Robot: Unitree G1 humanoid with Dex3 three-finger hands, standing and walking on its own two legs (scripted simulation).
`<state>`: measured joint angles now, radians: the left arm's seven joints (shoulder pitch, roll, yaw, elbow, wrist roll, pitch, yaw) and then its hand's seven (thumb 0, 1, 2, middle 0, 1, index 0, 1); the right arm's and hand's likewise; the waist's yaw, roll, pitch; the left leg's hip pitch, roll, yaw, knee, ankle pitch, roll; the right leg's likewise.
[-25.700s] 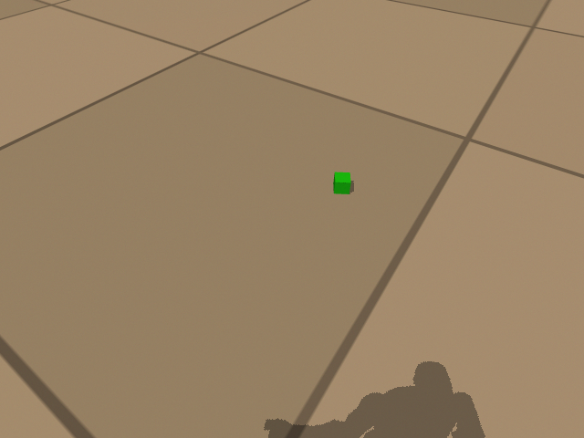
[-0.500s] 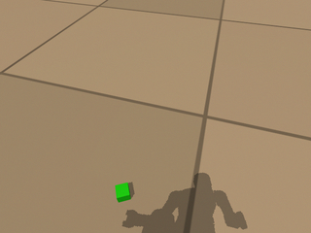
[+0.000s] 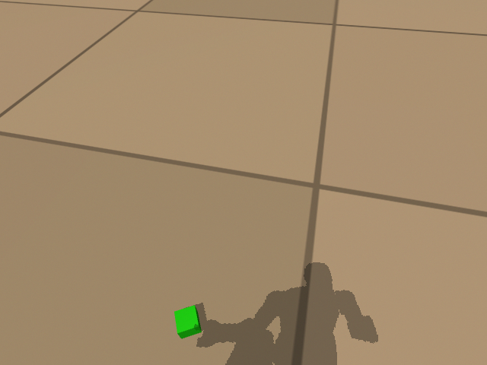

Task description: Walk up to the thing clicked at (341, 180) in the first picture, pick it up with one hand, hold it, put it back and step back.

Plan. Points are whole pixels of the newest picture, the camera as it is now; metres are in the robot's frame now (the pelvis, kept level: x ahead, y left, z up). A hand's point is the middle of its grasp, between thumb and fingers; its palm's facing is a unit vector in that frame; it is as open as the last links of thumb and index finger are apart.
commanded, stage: walk up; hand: left
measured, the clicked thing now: (188, 321) +0.40 +0.25 -0.72
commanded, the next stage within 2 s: stand in 1.00 s
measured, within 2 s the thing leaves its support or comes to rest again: neither
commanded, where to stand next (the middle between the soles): +0.03 +0.01 m, yaw +1 degrees
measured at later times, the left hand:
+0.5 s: hand out of the picture +0.10 +0.25 -0.14, palm faces -0.02 -0.94 -0.33, open 7.4 cm
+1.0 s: hand out of the picture +0.09 +0.26 -0.14, palm faces -0.01 -0.94 -0.33, open 7.4 cm
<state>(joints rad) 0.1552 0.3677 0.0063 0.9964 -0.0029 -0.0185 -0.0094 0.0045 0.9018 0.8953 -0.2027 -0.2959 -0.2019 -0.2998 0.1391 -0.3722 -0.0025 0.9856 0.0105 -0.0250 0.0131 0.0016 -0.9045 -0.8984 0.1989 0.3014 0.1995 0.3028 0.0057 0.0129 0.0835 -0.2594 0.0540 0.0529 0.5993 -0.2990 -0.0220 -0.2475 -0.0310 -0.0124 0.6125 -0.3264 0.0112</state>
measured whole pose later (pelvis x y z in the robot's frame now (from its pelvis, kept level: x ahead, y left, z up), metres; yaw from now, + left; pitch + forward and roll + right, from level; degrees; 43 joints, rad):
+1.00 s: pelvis +0.01 +0.01 +0.02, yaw -1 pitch -2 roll +0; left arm 0.09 0.34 0.02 1.17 0.01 0.00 -0.01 0.00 0.90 0.90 -0.20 -0.30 -0.20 -0.30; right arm 0.09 -0.35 -0.01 1.16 -0.01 -0.01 0.01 0.00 -0.90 -0.90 0.20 0.30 0.20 0.30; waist 0.00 0.00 0.04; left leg -0.11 0.04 0.08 0.32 -0.17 -0.02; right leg -0.10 -0.03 0.00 0.32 -0.19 0.03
